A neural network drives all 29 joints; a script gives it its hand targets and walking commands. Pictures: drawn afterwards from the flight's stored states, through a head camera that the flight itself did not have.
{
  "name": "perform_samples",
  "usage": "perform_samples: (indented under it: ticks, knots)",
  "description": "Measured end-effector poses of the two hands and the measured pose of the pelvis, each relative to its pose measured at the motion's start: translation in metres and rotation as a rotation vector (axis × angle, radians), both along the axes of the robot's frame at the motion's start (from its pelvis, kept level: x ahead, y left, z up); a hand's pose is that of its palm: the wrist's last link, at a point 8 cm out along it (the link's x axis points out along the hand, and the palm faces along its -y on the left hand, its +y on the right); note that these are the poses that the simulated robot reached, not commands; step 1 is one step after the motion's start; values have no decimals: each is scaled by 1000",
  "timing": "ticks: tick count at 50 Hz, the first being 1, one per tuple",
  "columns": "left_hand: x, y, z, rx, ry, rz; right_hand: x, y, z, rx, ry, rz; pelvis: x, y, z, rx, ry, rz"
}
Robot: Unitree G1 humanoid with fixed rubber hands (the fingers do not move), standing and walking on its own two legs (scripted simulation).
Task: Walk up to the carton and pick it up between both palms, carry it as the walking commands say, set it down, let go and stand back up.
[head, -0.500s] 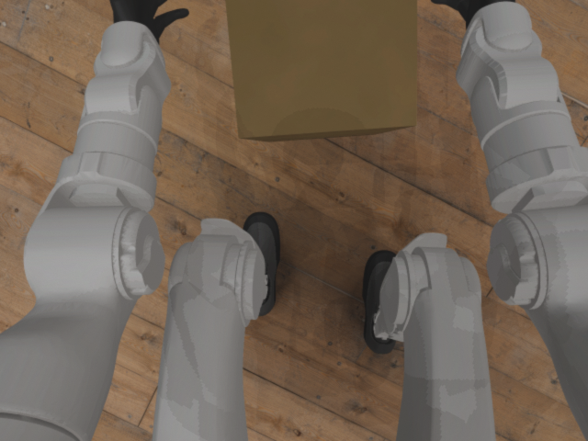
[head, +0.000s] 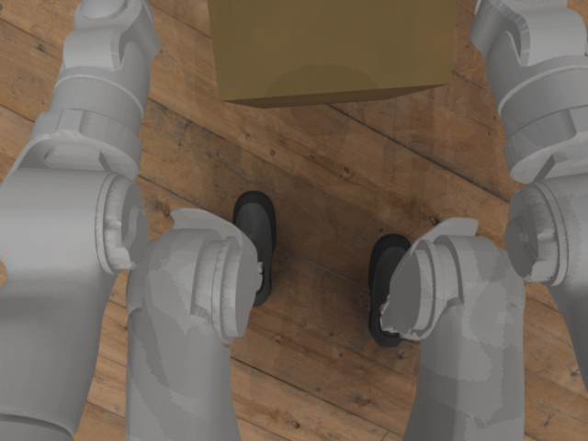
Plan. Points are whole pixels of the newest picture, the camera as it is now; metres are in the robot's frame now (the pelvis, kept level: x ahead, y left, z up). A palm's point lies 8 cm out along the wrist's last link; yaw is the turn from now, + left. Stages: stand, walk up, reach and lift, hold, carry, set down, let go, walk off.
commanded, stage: reach and lift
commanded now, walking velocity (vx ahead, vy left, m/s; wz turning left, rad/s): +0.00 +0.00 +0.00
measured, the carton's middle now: out of the picture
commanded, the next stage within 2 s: none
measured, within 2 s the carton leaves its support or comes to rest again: leaves its support in 1.30 s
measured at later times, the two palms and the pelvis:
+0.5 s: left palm out of the picture +0.54 +0.20 -0.17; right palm out of the picture +0.57 -0.09 -0.16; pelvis +0.00 +0.00 +0.01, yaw +0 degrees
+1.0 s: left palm out of the picture +0.55 +0.20 -0.16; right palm out of the picture +0.57 -0.09 -0.17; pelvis +0.00 +0.00 -0.01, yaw -2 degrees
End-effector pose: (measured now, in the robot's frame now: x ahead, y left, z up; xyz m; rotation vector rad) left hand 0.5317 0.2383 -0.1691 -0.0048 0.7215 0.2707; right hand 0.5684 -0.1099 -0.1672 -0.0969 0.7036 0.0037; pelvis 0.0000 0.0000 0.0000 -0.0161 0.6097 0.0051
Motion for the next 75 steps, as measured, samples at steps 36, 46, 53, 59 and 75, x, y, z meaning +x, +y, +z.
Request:
perform_samples:
  ticks: [36,46,53,59,75]
  knots:
    - [12,-42,2,-26,7,-72,0,16,3,13,10,17,1,-5,7,12,13,-26]
    - [17,-38,4,-42,43,-128,0,15,1,50,16,16,2,-5,-8,16,7,-53]
    - [17,-38,5,-41,57,-141,-1,15,0,65,16,3,4,-5,-10,19,26,-56]
    - [17,-36,7,-24,66,-132,-3,19,0,67,18,-6,8,-5,-7,19,48,-56]
    - [1,-29,41,-22,32,-30,-5,36,51,36,-3,-26,10,4,13,-1,102,-44]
